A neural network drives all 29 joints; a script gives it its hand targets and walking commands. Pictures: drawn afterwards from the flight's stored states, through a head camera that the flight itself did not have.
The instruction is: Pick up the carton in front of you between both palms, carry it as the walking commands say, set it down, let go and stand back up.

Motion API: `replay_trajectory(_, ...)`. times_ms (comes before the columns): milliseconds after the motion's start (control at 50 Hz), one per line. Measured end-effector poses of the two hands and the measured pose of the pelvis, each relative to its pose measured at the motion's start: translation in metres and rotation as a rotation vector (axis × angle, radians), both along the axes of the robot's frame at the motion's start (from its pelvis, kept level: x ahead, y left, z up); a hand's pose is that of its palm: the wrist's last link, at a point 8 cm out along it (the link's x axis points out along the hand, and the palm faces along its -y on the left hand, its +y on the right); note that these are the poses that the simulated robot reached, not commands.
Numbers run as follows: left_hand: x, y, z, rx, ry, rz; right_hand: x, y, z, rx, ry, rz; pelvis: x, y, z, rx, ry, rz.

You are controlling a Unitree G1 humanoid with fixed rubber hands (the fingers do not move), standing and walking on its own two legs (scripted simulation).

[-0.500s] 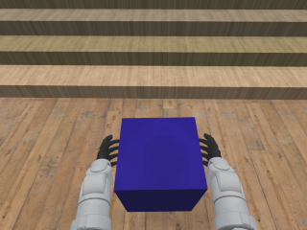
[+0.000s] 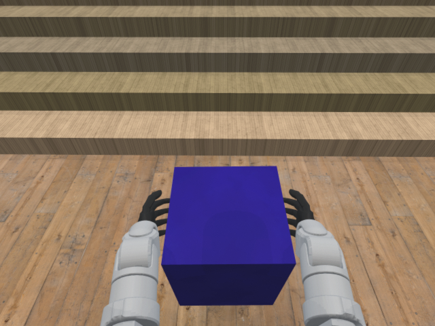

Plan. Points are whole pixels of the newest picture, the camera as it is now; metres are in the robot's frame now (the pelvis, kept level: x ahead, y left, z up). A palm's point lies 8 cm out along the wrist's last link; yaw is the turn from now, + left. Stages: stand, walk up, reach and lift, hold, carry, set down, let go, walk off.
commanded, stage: reach and lift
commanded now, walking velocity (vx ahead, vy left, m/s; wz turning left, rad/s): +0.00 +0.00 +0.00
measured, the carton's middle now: (225, 239) +0.32 +0.00 -0.05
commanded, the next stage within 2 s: hold in 0.64 s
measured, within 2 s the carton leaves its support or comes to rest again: neither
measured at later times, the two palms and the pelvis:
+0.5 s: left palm (148, 222) +0.31 +0.15 +0.04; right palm (304, 220) +0.31 -0.15 +0.04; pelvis +0.02 +0.00 +0.01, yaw +0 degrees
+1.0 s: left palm (145, 225) +0.29 +0.15 +0.05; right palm (309, 224) +0.29 -0.15 +0.05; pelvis +0.01 +0.00 +0.01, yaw +0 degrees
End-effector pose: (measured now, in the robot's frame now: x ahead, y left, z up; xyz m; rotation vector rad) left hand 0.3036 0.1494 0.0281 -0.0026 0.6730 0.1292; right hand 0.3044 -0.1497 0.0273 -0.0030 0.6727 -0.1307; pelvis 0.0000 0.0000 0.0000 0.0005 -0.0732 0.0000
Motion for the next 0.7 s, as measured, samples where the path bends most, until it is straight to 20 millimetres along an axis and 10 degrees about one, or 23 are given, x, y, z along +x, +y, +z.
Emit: replay_trajectory(700, 0.003, 0.000, 0.017, 0.033, -0.006, -0.024, 0.003, 0.000, 0.018, -0.034, -0.005, 0.022, 0.021, 0.000, 0.008, 0.000, -0.032, 0.001)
